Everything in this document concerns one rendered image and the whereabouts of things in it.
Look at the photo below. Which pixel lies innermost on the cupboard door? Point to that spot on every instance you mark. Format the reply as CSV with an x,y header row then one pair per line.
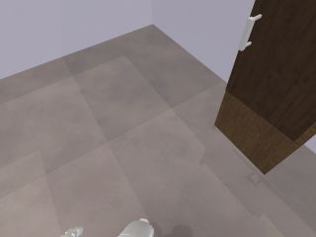
x,y
275,76

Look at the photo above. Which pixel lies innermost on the robot left hand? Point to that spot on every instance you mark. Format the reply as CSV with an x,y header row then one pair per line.
x,y
75,232

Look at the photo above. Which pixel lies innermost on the robot left thigh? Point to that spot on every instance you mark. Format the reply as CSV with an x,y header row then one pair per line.
x,y
138,228

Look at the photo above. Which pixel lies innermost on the handle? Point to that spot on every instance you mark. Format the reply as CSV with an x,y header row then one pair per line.
x,y
247,31

